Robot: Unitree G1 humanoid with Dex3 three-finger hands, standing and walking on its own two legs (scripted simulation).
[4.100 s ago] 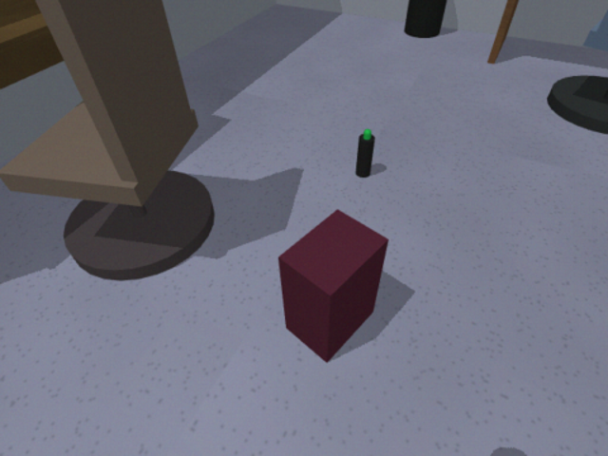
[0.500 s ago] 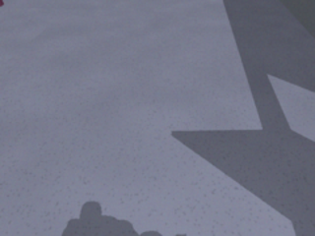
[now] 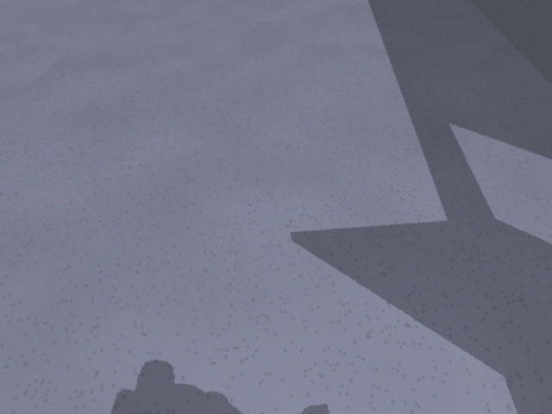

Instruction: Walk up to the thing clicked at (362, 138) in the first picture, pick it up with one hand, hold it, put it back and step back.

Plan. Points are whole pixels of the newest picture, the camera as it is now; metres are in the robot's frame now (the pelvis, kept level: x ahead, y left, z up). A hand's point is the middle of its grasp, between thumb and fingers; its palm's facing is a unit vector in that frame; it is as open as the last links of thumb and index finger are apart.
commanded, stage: walk up
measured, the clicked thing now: out of the picture -0.33 +1.59 -0.64
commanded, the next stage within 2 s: stand in 0.88 s
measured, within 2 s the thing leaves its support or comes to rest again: neither
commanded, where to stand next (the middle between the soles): +0.06 +0.02 m, yaw +3 degrees
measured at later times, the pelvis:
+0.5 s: pelvis +0.01 +0.00 +0.00, yaw -1 degrees
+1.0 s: pelvis +0.02 +0.01 +0.01, yaw -1 degrees
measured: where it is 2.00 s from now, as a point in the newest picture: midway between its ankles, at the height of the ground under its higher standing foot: outside the picture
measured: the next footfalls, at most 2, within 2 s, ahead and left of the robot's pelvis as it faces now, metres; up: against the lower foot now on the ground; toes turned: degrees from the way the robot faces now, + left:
none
